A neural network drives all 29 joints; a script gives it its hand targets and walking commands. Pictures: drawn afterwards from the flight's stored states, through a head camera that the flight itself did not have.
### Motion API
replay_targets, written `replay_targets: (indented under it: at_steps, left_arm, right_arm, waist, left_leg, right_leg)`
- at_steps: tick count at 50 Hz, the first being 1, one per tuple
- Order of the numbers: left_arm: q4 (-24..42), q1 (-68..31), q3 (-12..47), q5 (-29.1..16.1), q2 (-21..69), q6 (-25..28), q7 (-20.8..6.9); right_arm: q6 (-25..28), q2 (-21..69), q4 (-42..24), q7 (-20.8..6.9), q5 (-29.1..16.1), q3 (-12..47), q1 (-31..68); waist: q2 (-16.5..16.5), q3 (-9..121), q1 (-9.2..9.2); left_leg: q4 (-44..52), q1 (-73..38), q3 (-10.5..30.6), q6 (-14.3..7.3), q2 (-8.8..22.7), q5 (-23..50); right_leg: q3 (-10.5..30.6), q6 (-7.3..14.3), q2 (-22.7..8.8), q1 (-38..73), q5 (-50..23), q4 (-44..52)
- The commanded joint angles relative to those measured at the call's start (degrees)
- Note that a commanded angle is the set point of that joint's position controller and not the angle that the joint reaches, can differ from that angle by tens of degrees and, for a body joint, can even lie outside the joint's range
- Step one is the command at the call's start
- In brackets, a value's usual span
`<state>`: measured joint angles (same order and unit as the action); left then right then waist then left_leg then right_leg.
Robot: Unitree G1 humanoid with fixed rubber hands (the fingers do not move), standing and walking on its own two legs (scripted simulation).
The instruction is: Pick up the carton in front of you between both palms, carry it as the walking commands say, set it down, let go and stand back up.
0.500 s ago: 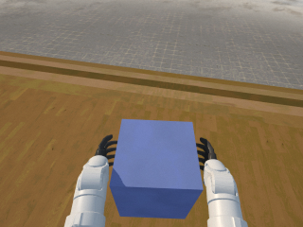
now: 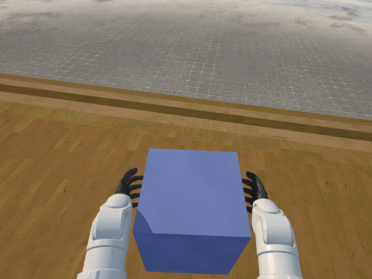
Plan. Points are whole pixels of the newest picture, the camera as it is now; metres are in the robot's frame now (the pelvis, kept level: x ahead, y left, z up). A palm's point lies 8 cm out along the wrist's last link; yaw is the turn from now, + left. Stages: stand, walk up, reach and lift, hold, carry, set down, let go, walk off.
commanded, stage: hold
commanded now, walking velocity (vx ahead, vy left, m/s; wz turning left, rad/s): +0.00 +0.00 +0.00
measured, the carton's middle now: (189, 213) +0.29 +0.00 -0.03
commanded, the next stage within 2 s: carry in 0.80 s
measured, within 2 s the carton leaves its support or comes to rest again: neither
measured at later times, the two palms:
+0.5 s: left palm (122, 200) +0.28 +0.15 +0.04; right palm (258, 205) +0.28 -0.15 +0.04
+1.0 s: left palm (130, 184) +0.31 +0.14 +0.06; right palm (263, 192) +0.30 -0.16 +0.06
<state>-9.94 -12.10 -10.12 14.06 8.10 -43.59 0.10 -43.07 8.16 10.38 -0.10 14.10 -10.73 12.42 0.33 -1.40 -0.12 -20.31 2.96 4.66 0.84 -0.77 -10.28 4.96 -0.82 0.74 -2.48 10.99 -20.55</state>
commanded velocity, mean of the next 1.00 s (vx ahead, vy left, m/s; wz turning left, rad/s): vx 0.12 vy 0.00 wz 0.00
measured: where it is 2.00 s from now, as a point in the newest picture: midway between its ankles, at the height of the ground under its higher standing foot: (192, 242)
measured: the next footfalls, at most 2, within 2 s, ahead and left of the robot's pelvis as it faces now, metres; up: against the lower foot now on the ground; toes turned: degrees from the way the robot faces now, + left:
left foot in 1.18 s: +0.15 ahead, +0.09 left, +0.00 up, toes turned +8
right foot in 1.50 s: +0.42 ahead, -0.15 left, +0.00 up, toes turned -13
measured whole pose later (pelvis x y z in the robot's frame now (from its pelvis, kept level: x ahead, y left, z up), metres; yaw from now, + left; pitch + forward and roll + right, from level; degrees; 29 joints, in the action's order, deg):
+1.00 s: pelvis +0.03 -0.01 -0.01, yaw -2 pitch +1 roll +0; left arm 0.6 -9.2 -8.5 10.0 7.6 -48.9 1.5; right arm -48.8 7.7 -0.1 2.1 11.0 -6.9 9.9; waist -1.0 7.7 -0.5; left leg -30.5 14.1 3.3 0.9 0.7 -17.0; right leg 1.4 -0.4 0.1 -14.3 17.9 -30.8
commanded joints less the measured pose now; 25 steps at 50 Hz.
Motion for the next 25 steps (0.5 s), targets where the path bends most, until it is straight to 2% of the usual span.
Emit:
replay_targets:
  at_steps: [1,8,15,25]
  left_arm:
    - [3.11,-28.38,30.06,-13.07,50.38,1.71,-12.75]
    - [2.37,-34.60,31.02,-13.98,52.62,2.49,-13.56]
    - [-0.10,-35.73,30.26,-13.53,53.15,2.51,-13.67]
    - [0.85,-33.60,30.20,-13.48,53.04,2.26,-13.45]
  right_arm:
    - [1.26,50.88,-2.11,-12.73,-13.05,29.96,27.60]
    - [2.11,53.10,-1.76,-13.45,-13.81,31.03,33.86]
    - [2.15,53.29,0.82,-13.52,-13.13,30.03,34.69]
    - [1.99,53.18,-0.08,-13.55,-13.36,30.13,32.96]
  waist:
    - [-0.33,9.53,-0.10]
    - [-0.32,13.19,-0.09]
    - [-0.15,13.07,0.14]
    - [-0.36,13.73,-0.01]
  left_leg:
    - [2.69,-2.05,-1.30,-0.28,-4.89,4.31]
    - [1.28,-1.83,-1.25,-0.44,-4.74,2.19]
    - [1.31,-1.70,-1.42,-0.38,-4.64,0.73]
    - [1.54,-3.12,-1.36,-0.06,-4.80,5.33]
  right_leg:
    - [-1.29,0.41,4.80,-0.71,-4.10,3.24]
    - [-1.46,0.53,4.67,-1.03,-2.15,1.95]
    - [-1.66,0.60,4.52,-1.45,-0.78,1.95]
    - [-1.56,0.48,4.73,-0.03,-5.14,2.13]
